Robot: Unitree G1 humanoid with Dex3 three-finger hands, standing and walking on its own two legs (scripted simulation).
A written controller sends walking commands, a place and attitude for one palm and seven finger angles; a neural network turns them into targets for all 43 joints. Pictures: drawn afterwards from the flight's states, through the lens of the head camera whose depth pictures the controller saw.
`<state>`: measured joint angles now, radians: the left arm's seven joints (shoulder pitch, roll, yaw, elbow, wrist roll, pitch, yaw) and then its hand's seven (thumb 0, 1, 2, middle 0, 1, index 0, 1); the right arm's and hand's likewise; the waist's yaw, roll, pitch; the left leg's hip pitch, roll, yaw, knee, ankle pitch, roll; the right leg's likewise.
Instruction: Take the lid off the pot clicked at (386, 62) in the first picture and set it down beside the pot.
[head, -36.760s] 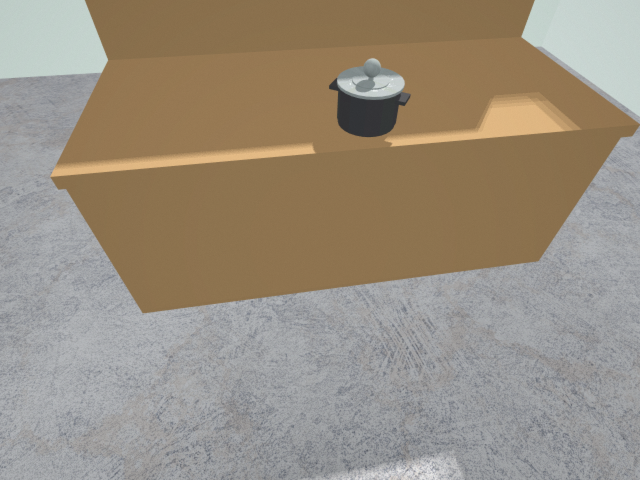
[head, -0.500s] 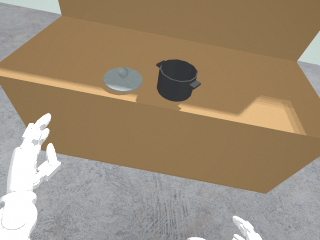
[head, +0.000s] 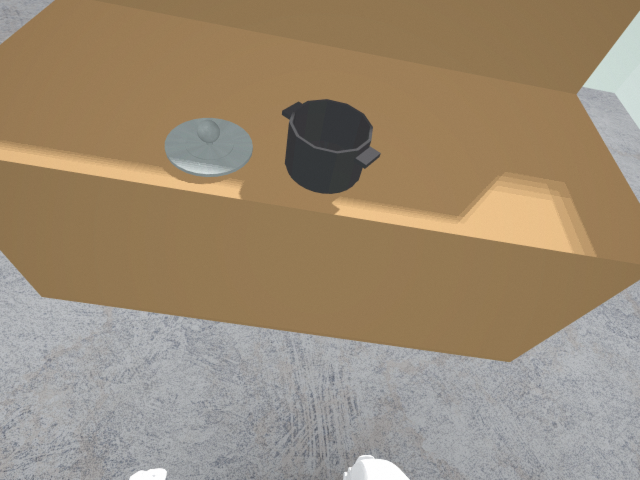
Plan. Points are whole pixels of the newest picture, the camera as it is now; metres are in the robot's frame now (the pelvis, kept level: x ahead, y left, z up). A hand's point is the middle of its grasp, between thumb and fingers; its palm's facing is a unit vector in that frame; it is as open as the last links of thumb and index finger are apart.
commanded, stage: let the arm hang, fingers relaxed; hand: left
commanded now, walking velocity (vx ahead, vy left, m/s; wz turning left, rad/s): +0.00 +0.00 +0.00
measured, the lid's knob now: (208, 131) +0.76 +0.19 -0.07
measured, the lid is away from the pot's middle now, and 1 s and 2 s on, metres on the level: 0.25 0.25 0.25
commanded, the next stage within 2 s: look to check the result in 0.94 s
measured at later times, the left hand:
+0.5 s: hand out of the picture +0.15 +0.15 -0.20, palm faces +0.05 -0.98 -0.18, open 7.3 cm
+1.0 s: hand (172, 442) +0.21 +0.18 -0.20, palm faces +0.03 -0.98 -0.18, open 7.3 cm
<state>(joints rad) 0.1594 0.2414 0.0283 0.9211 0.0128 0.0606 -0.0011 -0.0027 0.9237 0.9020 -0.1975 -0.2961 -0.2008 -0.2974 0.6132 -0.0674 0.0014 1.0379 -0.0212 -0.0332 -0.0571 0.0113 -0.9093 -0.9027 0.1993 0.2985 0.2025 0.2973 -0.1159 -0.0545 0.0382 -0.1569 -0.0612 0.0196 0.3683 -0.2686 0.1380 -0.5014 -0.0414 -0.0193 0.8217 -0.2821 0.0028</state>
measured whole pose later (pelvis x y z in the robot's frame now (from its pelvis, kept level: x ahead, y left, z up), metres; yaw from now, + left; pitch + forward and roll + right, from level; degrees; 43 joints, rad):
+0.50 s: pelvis +0.10 -0.03 -0.02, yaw -1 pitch +4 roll -3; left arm 0.23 0.15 0.04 0.99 0.01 0.00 0.06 0.00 0.92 0.90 -0.20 -0.30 -0.20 -0.30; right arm 0.33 -0.12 -0.06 1.05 -0.01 -0.02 -0.04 0.02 -0.93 -0.90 0.20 0.30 0.20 0.30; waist -0.01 0.00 0.00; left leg -0.08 -0.05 0.06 0.50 -0.48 0.08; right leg -0.23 0.02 -0.02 0.55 -0.40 0.00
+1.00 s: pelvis +0.18 +0.01 -0.02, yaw +1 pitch +2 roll -1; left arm 0.23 0.19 0.05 1.03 0.00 0.01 0.05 0.02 0.94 0.90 -0.20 -0.30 -0.20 -0.30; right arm 0.37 -0.07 -0.02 1.06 0.00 -0.01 -0.05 0.01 -0.93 -0.90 0.20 0.30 0.20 0.30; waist -0.02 -0.05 0.11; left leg -0.08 -0.07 0.08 0.59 -0.39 0.08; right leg -0.22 -0.01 -0.05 0.58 -0.28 -0.06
